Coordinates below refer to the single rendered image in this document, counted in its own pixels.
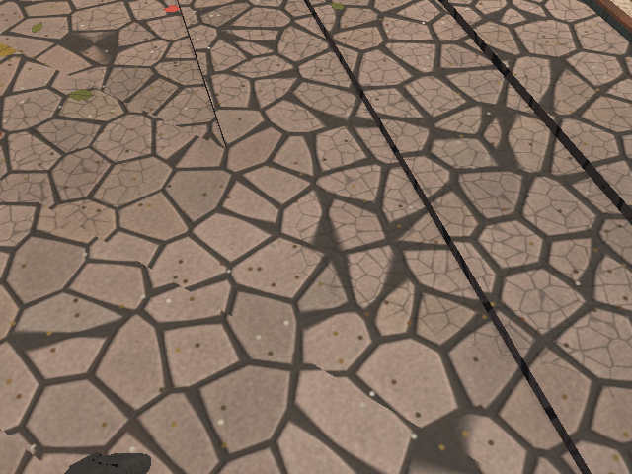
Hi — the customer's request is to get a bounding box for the left robot hand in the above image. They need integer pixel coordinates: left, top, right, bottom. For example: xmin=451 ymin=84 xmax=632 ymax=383
xmin=64 ymin=452 xmax=151 ymax=474

